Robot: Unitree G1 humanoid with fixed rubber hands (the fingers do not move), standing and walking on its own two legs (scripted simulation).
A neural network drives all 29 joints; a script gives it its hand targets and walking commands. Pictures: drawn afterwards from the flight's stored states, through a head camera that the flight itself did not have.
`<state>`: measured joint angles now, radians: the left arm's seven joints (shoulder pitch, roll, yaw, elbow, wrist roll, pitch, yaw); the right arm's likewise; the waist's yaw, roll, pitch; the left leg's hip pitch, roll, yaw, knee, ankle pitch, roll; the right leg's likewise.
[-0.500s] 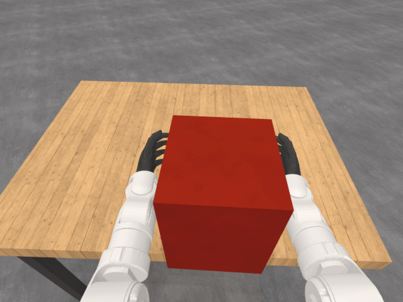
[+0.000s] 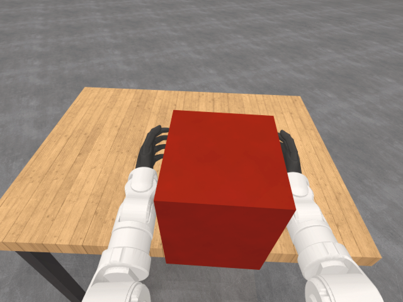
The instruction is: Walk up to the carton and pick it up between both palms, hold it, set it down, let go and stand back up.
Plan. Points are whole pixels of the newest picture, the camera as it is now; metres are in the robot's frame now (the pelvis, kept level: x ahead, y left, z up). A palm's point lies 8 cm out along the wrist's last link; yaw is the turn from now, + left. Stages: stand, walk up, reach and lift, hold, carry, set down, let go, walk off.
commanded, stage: reach and lift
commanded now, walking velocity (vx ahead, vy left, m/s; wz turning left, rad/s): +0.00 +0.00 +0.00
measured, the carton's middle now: (217, 192) +0.33 -0.01 +0.07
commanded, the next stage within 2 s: none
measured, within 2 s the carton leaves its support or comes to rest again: neither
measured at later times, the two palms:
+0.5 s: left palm (138, 147) +0.38 +0.15 +0.15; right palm (283, 150) +0.39 -0.14 +0.14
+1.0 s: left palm (128, 140) +0.35 +0.16 +0.19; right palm (287, 142) +0.37 -0.13 +0.18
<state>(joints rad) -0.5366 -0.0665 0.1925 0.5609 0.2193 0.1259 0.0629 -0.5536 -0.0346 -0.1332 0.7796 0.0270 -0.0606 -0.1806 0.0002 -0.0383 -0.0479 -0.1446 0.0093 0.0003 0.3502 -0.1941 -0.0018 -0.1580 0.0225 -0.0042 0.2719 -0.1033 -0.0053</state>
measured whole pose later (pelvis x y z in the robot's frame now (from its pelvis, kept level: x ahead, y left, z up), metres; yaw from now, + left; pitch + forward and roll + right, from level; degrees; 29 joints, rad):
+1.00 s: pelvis +0.00 +0.00 +0.00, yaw +0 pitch -3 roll -1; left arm -0.57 -0.06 0.19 0.15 0.18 0.64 0.09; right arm -0.64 -0.03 -0.12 0.56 0.15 0.30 -0.18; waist 0.00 -0.04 -0.08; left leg -0.11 0.01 0.00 0.36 -0.20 0.00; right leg -0.12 0.02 0.00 0.29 -0.11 0.00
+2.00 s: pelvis +0.00 +0.00 +0.00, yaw +0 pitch -7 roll -1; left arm -0.76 -0.04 0.29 0.16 0.30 0.85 -0.02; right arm -0.87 -0.07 -0.15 0.69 0.19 0.46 -0.20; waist -0.05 -0.01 -0.14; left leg -0.03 0.01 0.00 0.37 -0.23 0.01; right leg -0.04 0.02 0.00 0.29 -0.14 0.00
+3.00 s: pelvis +0.00 +0.00 +0.00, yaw +0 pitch -8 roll -1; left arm -0.81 -0.02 0.31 0.22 0.34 0.93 -0.11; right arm -0.94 -0.11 -0.11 0.70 0.23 0.61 -0.25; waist -0.05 0.00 -0.04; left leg -0.01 0.01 0.00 0.37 -0.22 0.01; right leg -0.03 0.02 0.00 0.30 -0.14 0.00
